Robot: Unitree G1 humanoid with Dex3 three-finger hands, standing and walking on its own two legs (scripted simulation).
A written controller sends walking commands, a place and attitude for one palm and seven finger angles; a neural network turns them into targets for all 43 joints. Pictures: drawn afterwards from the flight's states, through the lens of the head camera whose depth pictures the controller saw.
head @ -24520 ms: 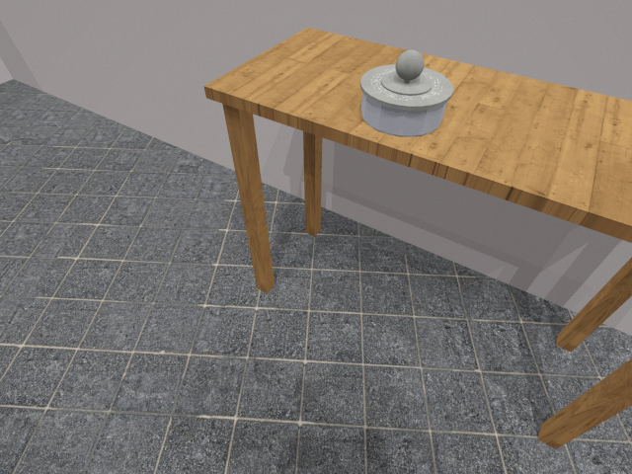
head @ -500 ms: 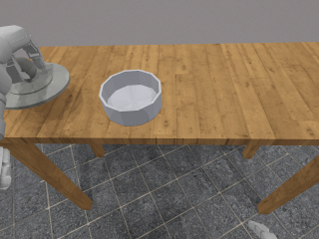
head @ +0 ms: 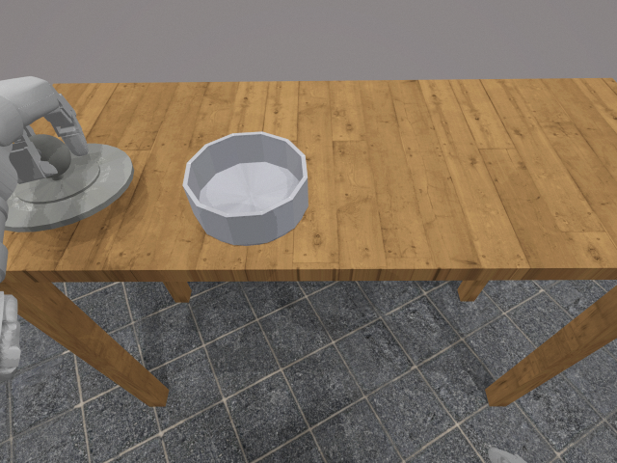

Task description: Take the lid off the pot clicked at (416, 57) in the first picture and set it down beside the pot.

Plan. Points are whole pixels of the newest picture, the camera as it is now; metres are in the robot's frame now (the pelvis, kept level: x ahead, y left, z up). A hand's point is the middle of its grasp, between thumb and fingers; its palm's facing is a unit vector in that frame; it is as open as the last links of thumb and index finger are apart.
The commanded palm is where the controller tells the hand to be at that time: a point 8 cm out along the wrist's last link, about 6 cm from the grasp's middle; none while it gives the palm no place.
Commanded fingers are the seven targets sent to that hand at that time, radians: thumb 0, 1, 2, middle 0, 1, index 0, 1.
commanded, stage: lower the lid onto the table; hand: left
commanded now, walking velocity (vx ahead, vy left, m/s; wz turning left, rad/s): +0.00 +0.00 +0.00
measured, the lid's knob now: (45, 156) +0.46 +0.33 +0.17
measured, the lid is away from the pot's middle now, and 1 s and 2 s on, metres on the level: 0.25 0.24 0.23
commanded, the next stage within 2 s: open the fingers wide in 1.08 s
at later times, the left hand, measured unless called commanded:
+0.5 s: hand (50, 171) +0.44 +0.32 +0.16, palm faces -0.38 -0.12 -0.92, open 7.4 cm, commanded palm +0.44 +0.32 +0.24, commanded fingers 0.00 0.40 1.32 -0.90 -0.64 -1.03 -0.72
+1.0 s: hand (65, 177) +0.44 +0.31 +0.14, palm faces -0.41 -0.10 -0.91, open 7.3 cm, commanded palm +0.45 +0.31 +0.20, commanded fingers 0.00 0.40 1.32 -0.90 -0.64 -1.03 -0.72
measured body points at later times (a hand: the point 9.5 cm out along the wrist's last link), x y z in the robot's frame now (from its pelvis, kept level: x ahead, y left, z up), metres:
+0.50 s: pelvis +0.01 +0.01 +0.00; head +0.05 +0.00 +0.45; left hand +0.45 +0.32 +0.21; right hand +0.09 -0.26 -0.12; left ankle +0.00 +0.08 -0.74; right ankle +0.00 -0.14 -0.74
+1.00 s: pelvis +0.01 +0.01 +0.00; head +0.05 +0.00 +0.44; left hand +0.46 +0.31 +0.20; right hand +0.08 -0.27 -0.13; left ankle +0.00 +0.08 -0.74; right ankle +0.00 -0.14 -0.74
